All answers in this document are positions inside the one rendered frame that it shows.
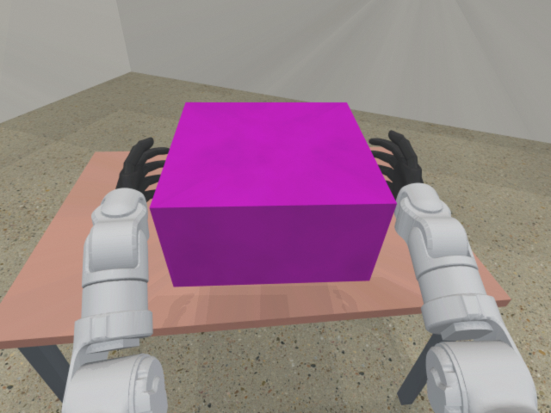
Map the carton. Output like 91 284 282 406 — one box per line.
150 102 397 287

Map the table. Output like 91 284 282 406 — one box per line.
0 147 511 405

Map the robot right upper arm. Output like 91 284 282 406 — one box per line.
426 340 540 413

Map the robot right forearm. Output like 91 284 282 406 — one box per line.
394 183 537 408

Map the robot left forearm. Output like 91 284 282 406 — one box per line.
61 188 153 413

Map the robot left upper arm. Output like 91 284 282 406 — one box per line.
64 354 168 413

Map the right robot hand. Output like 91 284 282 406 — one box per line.
368 130 424 200

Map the left robot hand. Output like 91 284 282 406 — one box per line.
115 138 170 202

